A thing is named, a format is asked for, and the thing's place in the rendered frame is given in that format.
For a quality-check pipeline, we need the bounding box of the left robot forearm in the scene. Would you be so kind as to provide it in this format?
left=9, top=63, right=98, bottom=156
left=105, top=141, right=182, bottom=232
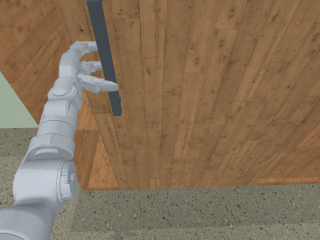
left=12, top=76, right=83, bottom=201

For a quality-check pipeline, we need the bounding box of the robot left hand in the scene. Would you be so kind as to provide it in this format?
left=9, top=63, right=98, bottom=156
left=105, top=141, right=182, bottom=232
left=58, top=40, right=119, bottom=93

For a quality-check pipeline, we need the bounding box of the handle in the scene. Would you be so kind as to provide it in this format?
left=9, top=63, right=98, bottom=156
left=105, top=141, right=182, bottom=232
left=86, top=0, right=122, bottom=116

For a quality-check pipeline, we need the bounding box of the wardrobe door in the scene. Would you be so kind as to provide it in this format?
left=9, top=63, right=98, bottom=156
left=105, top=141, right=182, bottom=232
left=53, top=0, right=320, bottom=190
left=262, top=116, right=320, bottom=179

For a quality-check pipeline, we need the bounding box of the left robot upper arm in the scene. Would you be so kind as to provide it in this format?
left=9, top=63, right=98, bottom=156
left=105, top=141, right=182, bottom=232
left=0, top=157, right=78, bottom=240

